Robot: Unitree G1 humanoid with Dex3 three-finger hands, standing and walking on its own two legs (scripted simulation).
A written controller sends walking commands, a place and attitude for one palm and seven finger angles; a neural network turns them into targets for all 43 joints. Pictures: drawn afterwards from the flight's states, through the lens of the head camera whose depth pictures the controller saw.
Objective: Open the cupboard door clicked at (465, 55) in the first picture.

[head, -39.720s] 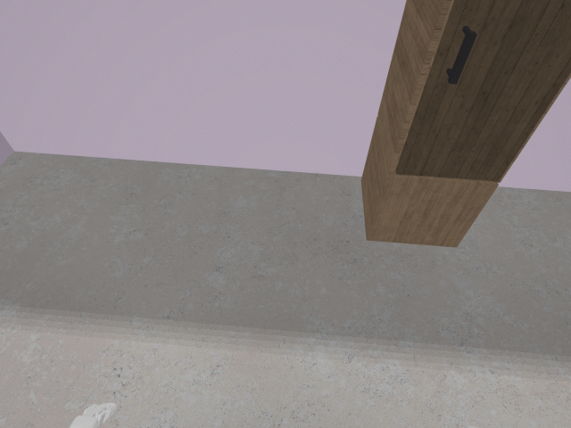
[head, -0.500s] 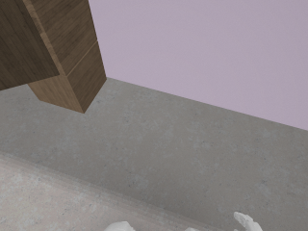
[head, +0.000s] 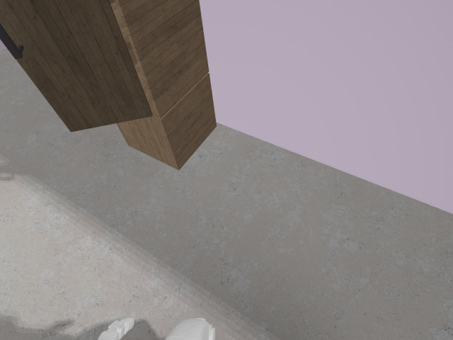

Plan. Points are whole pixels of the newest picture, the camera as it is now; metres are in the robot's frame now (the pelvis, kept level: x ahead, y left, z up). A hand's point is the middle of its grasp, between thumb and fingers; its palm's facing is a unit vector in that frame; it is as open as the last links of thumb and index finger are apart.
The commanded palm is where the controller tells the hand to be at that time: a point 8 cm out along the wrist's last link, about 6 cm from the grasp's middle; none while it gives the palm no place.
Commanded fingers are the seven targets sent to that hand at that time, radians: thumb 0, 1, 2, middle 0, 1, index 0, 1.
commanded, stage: turn to face it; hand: left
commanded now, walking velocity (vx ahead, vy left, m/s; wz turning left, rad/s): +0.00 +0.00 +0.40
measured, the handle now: (6, 34) +0.90 +0.68 +0.09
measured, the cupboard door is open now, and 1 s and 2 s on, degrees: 43 43 43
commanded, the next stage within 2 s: take the last steps up to it in 0.20 s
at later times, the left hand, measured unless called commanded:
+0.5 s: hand out of the picture +0.02 +0.24 -0.16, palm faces +0.25 -0.94 -0.22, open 7.4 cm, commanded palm none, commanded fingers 0.00 0.90 0.90 -0.20 -0.30 -0.20 -0.30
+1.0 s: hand out of the picture +0.01 +0.21 -0.16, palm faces +0.45 -0.88 -0.16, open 7.4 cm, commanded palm none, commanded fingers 0.00 0.90 0.90 -0.20 -0.30 -0.20 -0.30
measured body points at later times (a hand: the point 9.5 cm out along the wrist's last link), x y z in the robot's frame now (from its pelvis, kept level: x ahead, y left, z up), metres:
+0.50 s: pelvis +0.02 +0.03 +0.00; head +0.04 +0.04 +0.45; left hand +0.00 +0.29 -0.15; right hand +0.16 -0.18 -0.14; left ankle +0.01 +0.12 -0.74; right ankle +0.01 -0.12 -0.67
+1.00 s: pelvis +0.13 +0.10 +0.00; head +0.17 +0.11 +0.45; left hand -0.02 +0.26 -0.15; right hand +0.27 -0.12 -0.15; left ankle +0.16 +0.27 -0.70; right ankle +0.07 -0.09 -0.74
